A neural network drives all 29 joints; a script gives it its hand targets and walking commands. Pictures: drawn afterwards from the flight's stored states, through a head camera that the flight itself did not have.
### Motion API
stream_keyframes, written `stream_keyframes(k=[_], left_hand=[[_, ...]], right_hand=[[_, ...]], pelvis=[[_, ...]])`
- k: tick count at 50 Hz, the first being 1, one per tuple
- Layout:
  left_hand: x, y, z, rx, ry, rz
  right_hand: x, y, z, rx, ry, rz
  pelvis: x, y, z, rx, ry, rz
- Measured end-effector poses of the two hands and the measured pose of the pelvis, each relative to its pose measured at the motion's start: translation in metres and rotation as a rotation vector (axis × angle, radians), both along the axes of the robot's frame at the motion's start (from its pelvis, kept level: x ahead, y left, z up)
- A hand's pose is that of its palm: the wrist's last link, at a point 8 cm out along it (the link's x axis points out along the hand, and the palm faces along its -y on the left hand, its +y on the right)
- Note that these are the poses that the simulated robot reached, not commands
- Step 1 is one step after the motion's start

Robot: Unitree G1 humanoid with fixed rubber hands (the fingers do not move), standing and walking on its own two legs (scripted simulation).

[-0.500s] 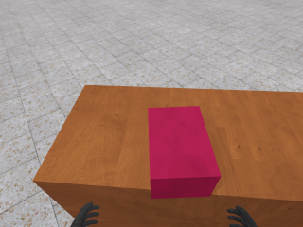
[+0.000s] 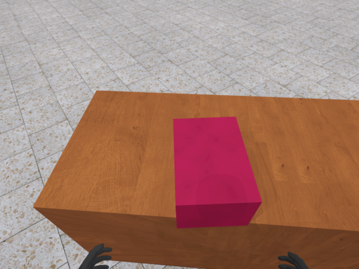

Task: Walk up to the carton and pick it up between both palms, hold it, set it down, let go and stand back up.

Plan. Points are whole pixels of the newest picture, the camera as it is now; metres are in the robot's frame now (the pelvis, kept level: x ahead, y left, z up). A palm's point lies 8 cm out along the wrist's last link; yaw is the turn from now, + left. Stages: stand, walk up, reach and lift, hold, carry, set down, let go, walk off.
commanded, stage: stand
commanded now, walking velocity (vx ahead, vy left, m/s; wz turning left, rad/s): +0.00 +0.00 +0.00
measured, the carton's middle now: (208, 169) +0.41 -0.05 -0.06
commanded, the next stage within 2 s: walk up in 2.00 s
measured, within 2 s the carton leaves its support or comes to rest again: neither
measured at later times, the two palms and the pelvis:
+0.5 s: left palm out of the picture +0.13 +0.25 -0.08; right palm out of the picture +0.13 -0.24 -0.08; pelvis +0.00 +0.00 +0.00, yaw +0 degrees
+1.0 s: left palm out of the picture +0.10 +0.25 -0.09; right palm out of the picture +0.10 -0.24 -0.09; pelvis -0.02 +0.01 +0.01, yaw +1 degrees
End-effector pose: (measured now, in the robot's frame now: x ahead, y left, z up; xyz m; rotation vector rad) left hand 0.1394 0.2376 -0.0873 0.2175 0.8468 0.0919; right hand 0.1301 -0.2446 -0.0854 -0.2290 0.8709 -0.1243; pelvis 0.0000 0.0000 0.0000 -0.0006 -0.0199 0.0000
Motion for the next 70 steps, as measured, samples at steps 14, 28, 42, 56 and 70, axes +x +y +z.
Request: stream_keyframes(k=[14,28,42,56,70], left_hand=[[-0.001,0.005,0.002,0.007,0.000,0.014],[-0.011,0.012,0.003,0.013,0.017,0.035],[-0.027,0.014,0.002,0.011,0.031,0.039],[-0.047,0.017,-0.001,0.018,0.072,0.043],[-0.051,0.017,-0.002,0.019,0.084,0.042]], right_hand=[[0.003,0.004,0.001,0.008,-0.004,0.003],[-0.001,0.003,0.002,0.004,0.000,-0.001],[-0.017,0.005,0.002,0.007,0.012,-0.002],[-0.031,0.004,-0.002,0.006,0.042,-0.002],[-0.038,0.003,-0.005,0.004,0.063,-0.008]], pelvis=[[0.003,0.001,0.002,0.000,-0.010,0.004],[-0.001,0.003,0.003,-0.001,-0.027,0.007],[-0.010,0.005,0.005,0.001,-0.035,0.008],[-0.017,0.006,0.006,-0.001,-0.026,0.008],[-0.016,0.006,0.006,0.001,-0.023,0.010]])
